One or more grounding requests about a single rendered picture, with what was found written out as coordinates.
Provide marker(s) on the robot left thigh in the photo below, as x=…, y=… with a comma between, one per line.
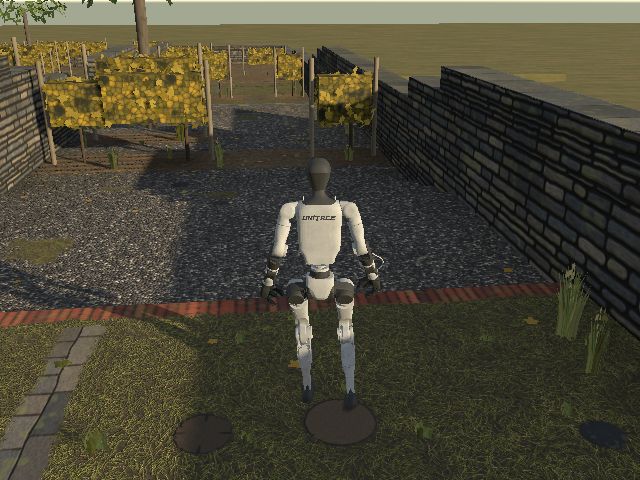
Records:
x=297, y=298

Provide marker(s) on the right robot upper arm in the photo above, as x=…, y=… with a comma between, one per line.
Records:
x=350, y=210

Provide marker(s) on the left robot upper arm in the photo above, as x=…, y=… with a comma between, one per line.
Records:
x=287, y=211

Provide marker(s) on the robot torso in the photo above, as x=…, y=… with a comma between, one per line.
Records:
x=319, y=239

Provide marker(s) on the left robot forearm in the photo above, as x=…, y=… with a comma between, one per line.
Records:
x=272, y=268

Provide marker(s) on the right robot hand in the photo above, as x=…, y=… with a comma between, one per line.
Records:
x=368, y=283

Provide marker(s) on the right robot forearm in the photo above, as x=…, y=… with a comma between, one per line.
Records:
x=368, y=264

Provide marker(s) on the left robot hand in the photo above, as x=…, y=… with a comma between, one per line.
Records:
x=266, y=290

